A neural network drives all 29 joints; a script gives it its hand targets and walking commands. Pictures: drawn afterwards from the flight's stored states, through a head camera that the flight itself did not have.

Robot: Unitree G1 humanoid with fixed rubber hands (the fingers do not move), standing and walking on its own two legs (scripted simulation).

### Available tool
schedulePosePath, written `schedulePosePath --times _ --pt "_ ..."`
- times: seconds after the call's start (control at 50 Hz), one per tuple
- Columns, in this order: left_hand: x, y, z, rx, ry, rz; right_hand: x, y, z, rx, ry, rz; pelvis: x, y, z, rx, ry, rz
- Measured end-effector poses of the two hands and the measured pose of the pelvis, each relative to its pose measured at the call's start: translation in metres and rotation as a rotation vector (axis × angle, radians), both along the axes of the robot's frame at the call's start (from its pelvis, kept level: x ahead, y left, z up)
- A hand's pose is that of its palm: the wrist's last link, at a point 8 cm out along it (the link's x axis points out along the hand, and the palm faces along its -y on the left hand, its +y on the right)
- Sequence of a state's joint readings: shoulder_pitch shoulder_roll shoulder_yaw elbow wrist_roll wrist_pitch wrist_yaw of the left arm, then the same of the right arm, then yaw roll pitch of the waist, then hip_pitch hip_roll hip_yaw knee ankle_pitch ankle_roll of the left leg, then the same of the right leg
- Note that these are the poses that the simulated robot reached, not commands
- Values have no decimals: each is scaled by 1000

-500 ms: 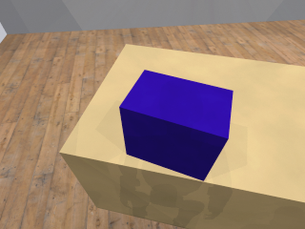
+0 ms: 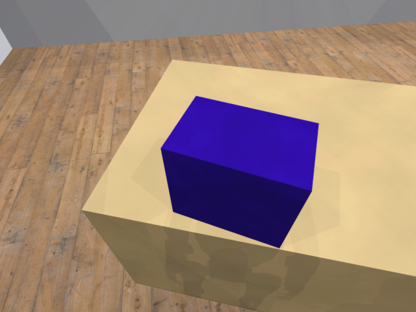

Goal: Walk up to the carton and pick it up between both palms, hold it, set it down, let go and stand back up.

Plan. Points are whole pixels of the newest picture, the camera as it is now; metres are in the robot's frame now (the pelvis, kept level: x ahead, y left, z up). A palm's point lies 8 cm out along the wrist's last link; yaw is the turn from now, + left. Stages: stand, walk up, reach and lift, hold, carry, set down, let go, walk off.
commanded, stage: stand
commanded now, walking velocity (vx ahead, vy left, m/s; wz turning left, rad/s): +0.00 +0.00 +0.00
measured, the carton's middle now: (237, 172) +0.43 -0.05 +0.01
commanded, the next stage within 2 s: none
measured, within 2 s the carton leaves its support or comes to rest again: neither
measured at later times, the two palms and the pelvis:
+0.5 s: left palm out of the picture -0.07 +0.20 -0.14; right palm out of the picture +0.00 -0.21 -0.15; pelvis +0.01 -0.01 +0.00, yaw +0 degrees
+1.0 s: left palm out of the picture -0.05 +0.21 -0.15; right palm out of the picture +0.00 -0.21 -0.15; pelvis +0.00 +0.00 +0.00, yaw +1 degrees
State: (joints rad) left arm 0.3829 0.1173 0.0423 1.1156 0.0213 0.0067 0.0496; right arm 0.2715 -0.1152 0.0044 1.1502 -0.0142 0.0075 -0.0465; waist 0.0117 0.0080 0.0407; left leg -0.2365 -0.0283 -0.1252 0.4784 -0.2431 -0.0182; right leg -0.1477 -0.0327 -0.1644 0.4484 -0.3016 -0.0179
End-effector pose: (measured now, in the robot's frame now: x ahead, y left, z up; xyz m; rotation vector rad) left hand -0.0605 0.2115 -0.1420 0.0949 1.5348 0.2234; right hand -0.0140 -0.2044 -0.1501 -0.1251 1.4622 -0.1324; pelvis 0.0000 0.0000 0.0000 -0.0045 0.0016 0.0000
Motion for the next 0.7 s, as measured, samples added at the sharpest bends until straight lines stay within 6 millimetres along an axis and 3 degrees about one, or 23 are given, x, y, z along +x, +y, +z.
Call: schedulePosePath --times 0.16,0.44,0.7 --pt "1 -10 -2 -22 -5 7 7 -6 2 -13 -5 6 2 -3 0 -4 2 4" --pt "-9 -9 0 -17 38 9 12 -9 2 -13 7 4 6 -5 -1 1 6 4" --pt "5 -3 -3 -4 5 -1 32 -15 2 -36 -48 17 9 -3 -1 -3 -7 7"
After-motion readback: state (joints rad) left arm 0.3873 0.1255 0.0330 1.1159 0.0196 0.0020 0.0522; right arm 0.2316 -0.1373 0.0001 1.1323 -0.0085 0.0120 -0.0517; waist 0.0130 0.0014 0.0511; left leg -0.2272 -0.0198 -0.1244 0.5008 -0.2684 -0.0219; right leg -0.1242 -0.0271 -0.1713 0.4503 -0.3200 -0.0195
